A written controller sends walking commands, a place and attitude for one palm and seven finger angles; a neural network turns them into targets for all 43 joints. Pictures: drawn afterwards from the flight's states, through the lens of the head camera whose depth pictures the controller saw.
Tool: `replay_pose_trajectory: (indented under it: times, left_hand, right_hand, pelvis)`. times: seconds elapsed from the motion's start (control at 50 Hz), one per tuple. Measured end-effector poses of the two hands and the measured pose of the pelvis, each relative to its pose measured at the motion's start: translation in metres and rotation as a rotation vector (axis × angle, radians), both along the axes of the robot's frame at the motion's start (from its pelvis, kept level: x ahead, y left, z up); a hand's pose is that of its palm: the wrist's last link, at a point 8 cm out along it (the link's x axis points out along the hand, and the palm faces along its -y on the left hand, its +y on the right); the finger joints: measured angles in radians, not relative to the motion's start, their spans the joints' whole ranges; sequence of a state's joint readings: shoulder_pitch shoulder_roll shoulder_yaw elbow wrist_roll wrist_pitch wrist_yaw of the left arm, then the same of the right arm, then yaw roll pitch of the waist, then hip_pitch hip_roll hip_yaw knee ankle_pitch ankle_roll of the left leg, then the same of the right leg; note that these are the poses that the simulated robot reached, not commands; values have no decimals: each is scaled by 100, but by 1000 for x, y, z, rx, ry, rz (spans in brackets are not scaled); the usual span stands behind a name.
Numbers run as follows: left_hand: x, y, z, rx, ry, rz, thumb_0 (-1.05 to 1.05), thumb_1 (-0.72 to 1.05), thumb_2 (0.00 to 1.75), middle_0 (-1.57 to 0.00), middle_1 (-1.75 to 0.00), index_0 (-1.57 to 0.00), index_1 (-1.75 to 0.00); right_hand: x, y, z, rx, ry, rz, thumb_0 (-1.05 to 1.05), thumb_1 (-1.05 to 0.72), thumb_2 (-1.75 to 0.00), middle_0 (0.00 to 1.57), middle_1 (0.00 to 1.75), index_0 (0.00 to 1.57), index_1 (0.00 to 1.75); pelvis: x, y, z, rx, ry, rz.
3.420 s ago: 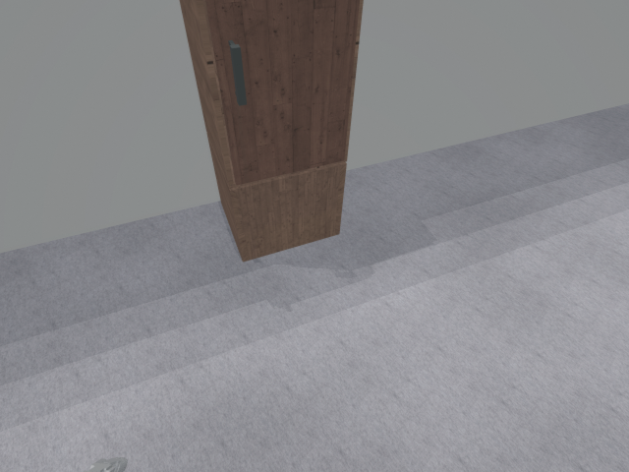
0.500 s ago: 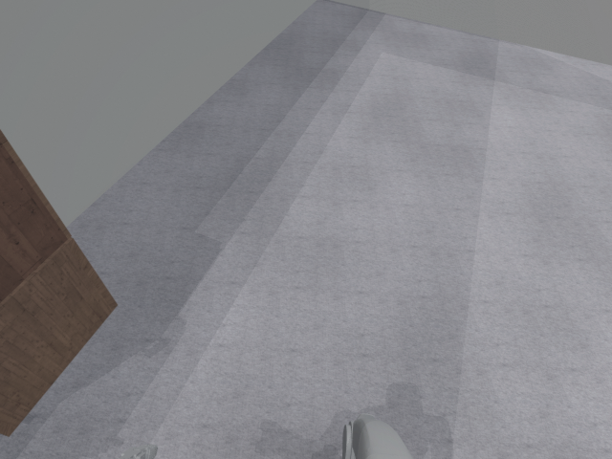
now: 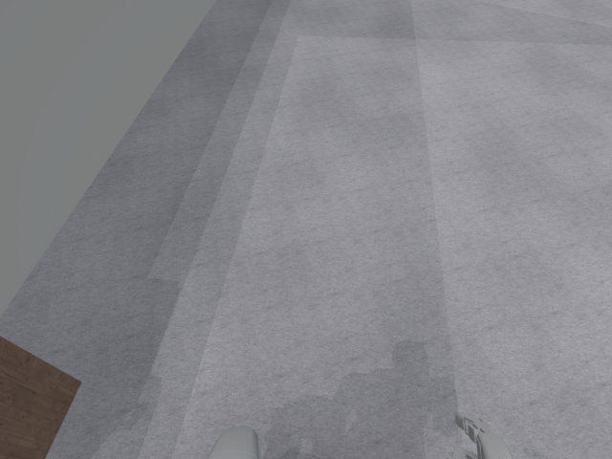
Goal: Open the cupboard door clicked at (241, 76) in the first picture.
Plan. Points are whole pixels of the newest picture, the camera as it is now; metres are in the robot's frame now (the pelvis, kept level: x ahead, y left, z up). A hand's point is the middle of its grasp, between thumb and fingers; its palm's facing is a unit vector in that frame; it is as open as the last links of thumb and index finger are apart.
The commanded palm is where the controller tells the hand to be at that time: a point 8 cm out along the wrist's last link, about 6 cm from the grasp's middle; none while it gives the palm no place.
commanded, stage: walk to a spot facing it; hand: left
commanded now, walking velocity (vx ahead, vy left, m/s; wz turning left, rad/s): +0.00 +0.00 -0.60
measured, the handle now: out of the picture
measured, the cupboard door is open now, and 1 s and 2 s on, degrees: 0 0 0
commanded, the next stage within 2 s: turn to face it in 1.08 s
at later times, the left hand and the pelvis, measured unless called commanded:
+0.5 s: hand out of the picture +0.12 +0.23 -0.17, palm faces -0.26 -0.94 -0.22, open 7.4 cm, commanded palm none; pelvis +0.00 +0.05 +0.00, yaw -19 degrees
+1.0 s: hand (236, 446) +0.16 +0.13 -0.15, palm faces -0.47 -0.85 -0.22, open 7.4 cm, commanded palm none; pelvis +0.05 -0.03 +0.01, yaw -33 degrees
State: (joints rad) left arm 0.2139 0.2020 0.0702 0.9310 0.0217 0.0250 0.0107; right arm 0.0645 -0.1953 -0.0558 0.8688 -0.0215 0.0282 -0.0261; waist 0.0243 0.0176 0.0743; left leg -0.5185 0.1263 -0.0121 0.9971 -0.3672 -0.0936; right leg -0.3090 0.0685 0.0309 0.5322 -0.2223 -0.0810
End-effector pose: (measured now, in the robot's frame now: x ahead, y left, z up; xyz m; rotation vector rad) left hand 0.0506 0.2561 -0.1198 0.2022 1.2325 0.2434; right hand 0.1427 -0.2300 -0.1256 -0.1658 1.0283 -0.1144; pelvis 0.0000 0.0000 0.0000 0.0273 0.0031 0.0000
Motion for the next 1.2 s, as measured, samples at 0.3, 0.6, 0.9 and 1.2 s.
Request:
replay_pose_trajectory:
  times: [0.3, 0.6, 0.9, 1.2]
  left_hand:
    - [31, 56, -25, -64, 49, -140, 1, 91, 90, -20, -30, -20, -30]
    - [121, -27, -9, -34, -11, -471, 1, 91, 90, -20, -30, -20, -30]
    - [128, -90, 10, -34, 5, -586, 1, 90, 90, -21, -30, -20, -30]
    - [187, -68, -43, -55, 262, -601, 1, 90, 90, -21, -30, -20, -30]
  right_hand:
    - [-60, 28, 25, -105, 49, -149, 0, -91, -90, 20, 30, 20, 30]
    - [-234, 11, -17, 8, 290, -506, 0, -90, -90, 20, 30, 20, 30]
    - [-202, -41, -6, 42, 165, -606, 1, -91, -90, 20, 30, 20, 30]
    - [-56, -60, 14, -87, -23, -634, 0, -91, -90, 20, 30, 20, 30]
  pelvis:
    - [3, 52, 0, -38, -6, -195]
    - [-10, 24, -7, -28, 13, -408]
    - [21, -21, 9, -7, -1, -550]
    - [130, -25, -12, -54, -16, -721]
